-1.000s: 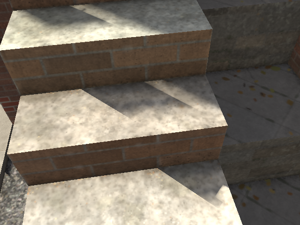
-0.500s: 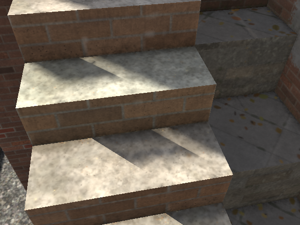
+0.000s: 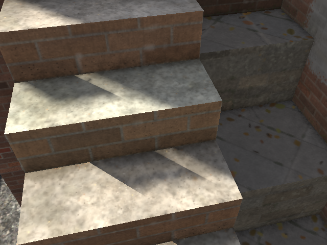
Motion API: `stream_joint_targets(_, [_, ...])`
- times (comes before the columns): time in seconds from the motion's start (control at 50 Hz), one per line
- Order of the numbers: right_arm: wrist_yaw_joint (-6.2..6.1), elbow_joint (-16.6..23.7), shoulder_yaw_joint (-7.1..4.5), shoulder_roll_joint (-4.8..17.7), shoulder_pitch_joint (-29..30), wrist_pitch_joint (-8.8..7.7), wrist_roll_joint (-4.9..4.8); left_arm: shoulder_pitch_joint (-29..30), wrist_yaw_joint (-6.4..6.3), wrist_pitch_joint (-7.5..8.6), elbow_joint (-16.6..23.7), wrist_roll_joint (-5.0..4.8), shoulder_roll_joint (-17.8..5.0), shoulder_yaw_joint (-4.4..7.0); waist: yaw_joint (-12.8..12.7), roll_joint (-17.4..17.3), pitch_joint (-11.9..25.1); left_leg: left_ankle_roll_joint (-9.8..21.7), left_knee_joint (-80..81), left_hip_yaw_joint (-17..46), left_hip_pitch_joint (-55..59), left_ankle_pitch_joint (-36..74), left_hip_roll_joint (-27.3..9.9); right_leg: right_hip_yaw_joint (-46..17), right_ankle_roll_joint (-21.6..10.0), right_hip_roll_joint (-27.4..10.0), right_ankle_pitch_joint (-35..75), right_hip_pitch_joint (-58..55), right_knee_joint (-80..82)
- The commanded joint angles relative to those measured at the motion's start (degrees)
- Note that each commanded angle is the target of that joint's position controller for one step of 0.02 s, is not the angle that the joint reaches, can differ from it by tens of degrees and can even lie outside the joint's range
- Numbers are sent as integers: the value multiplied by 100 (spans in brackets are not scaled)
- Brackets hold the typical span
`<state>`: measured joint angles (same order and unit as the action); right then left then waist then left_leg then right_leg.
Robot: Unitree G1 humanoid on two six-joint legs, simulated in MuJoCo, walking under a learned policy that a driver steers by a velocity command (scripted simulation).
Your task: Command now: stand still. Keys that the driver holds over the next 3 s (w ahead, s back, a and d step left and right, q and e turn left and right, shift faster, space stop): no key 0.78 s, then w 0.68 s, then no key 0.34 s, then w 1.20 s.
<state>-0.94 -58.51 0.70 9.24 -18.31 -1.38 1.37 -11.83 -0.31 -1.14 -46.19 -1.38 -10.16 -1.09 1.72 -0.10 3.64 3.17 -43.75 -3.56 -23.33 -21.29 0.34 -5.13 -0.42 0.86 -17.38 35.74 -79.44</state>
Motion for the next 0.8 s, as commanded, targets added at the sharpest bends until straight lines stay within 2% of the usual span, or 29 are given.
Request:
stream_joint_targets(0.02, [-121,408,-95,648,566,-26,-136,-158,-21,56,344,66,183,-223,-394,-618,-496,878,1805,1545,-477,-1334,-931,679,71,-130,-856,170,1399])
stream_joint_targets(0.04, [-221,502,-15,370,773,60,-211,294,-5,57,410,79,489,-406,-374,-386,-507,473,1852,1025,-882,-1189,-549,799,65,-313,-1606,-1025,4074])
stream_joint_targets(0.06, [-244,270,-134,613,413,170,-331,155,-2,-12,84,3,439,-362,-243,-310,-474,450,1492,835,-1017,-1642,-445,1472,56,-70,-805,-1945,5069])
stream_joint_targets(0.08, [-145,38,-136,437,-287,140,-199,-48,43,-107,-452,58,121,-177,175,349,-381,592,917,714,-1206,-1519,-379,1457,22,284,-83,-2689,4823])
stream_joint_targets(0.1, [-59,45,-98,366,-97,80,-153,-888,107,-116,-585,144,81,-187,-98,193,-188,487,-75,564,-1523,-1080,-269,360,-107,-304,298,-3121,4768])
stream_joint_targets(0.12, [-37,133,-31,89,-13,97,-322,-1261,63,-69,-493,449,-257,-212,-195,1177,31,125,-213,454,-1092,-921,-175,-2174,-848,-1770,-2392,-2368,6598])
stream_joint_targets(0.14, [-83,99,-119,203,118,171,-324,-877,-41,6,-386,517,-257,-184,-119,1206,-494,-128,-545,763,-254,-539,-265,-2810,-1224,-1843,-3328,-1401,7254])
stream_joint_targets(0.16, [-92,97,-95,195,138,209,-248,-99,-128,44,-252,438,7,-219,191,952,-990,-265,42,870,387,-46,-377,-2071,-1048,-1558,-2974,-787,7180])
stream_joint_targets(0.18, [-115,0,-27,84,20,226,-125,411,-160,33,-181,291,113,-212,420,760,-1138,-268,1204,701,825,64,-290,-1122,-774,-1132,-2451,-688,6921])
stream_joint_targets(0.2, [-152,-121,-59,291,25,197,-37,328,-140,43,-241,140,57,-151,274,458,-1338,-300,1762,620,715,176,-196,-490,-552,-809,-1899,-983,6662])
stream_joint_targets(0.22, [-190,-183,-104,504,151,194,-50,43,-172,52,-341,66,-56,-89,73,304,-1376,-254,1917,596,599,253,-105,-154,-423,-647,-1310,-1308,6503])
stream_joint_targets(0.26, [-144,-290,-99,491,31,169,-100,-319,-186,47,-528,83,-164,-66,3,357,-1042,-61,2254,713,777,662,-139,74,-406,-518,-276,-2012,6282])
stream_joint_targets(0.28, [-100,-315,-95,481,83,171,-129,-385,-150,54,-584,95,-164,-82,-38,224,-857,35,2381,742,826,922,-153,166,-419,-470,343,-2333,6159])
stream_joint_targets(0.32, [-72,-351,-99,489,61,161,-114,-538,-115,63,-685,107,-227,-79,-90,160,-479,80,2470,703,1070,1109,-151,290,-440,-446,958,-2681,6060])
stream_joint_targets(0.36, [-58,-340,-96,485,102,156,-94,-538,-106,65,-727,104,-241,-86,-97,121,-338,56,2484,659,1212,1232,-143,331,-443,-445,1263,-2755,6029])
stream_joint_targets(0.4, [-48,-314,-88,479,194,144,-62,-434,-112,91,-725,137,-234,-91,-87,44,-288,41,2505,650,1307,1427,-165,371,-455,-456,1718,-2775,5977])
stream_joint_targets(0.46, [-45,-328,-98,561,163,136,-79,-448,-99,122,-778,116,-306,-88,-84,76,-202,19,2470,614,1425,1638,-174,407,-472,-462,2101,-2836,5937])
stream_joint_targets(0.58, [-96,-310,-104,687,247,192,-99,-548,-86,141,-848,141,-330,-128,-100,57,-166,3,2390,606,1597,2189,-215,503,-418,-440,2560,-2827,5919])
stream_joint_targets(0.78, [-83,-329,-125,767,258,218,-104,-605,-105,118,-879,144,-404,-133,-134,30,-305,28,2517,593,1694,2353,-231,598,-356,-438,2246,-2668,5997])
stream_joint_targets(0.8, [-85,-333,-138,796,222,216,-122,-676,-115,106,-907,123,-468,-106,-153,66,-227,82,2440,510,1669,1875,-153,615,-399,-406,1717,-2733,5996])
